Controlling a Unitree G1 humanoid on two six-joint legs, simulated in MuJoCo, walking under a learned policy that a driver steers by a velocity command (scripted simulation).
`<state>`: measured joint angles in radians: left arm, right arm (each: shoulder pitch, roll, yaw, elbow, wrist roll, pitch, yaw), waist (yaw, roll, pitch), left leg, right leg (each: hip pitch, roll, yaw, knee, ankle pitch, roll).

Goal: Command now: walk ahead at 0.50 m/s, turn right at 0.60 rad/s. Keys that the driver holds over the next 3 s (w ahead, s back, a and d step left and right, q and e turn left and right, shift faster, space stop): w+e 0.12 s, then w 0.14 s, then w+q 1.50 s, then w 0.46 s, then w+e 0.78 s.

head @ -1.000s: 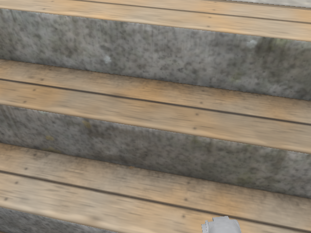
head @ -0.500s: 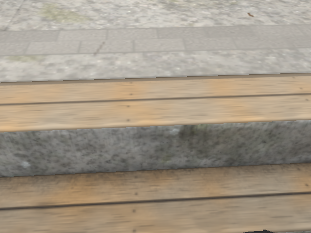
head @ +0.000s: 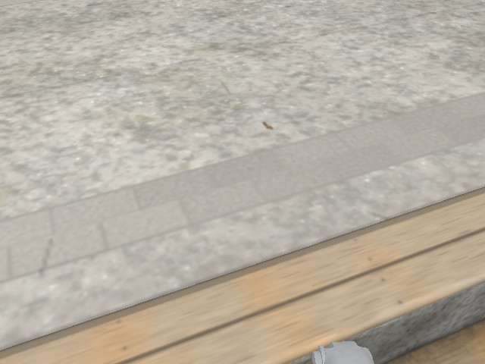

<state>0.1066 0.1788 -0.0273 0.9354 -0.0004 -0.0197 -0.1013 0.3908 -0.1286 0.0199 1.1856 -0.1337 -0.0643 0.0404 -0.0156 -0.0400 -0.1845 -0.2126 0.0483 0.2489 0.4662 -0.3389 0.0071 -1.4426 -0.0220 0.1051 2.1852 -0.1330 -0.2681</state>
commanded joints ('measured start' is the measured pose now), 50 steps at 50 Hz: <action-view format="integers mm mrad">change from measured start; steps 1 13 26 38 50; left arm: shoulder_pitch -228 513 136 383 -28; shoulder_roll -65 315 79 241 135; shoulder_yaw -52 62 14 61 41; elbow -161 6 130 97 -127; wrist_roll -17 43 145 119 55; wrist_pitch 6 84 -76 -104 -73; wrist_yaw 30 27 23 -3 78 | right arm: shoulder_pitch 34 118 -321 -264 -261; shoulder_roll -20 -186 -72 -78 -121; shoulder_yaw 19 -58 -1 24 -26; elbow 16 -78 -332 -403 -217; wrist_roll -39 59 139 105 79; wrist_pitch -20 -51 9 64 -58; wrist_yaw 17 150 89 45 30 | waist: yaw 7 259 -86 -40 131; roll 61 -118 24 -122 -12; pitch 176 -406 148 -133 76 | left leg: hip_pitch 186 -482 -1041 -570 -464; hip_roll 283 -52 -31 -144 -105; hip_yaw -197 -307 -283 -232 -546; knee -345 995 1796 815 41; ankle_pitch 7 422 481 -48 232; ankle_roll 187 94 271 218 152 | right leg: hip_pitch -347 1496 851 1539 539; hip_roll -45 -245 -94 -323 0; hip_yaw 23 774 -238 -281 -44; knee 0 -1768 -1943 -1718 -516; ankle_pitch -45 -92 -229 1657 -32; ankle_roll -124 -125 178 2 184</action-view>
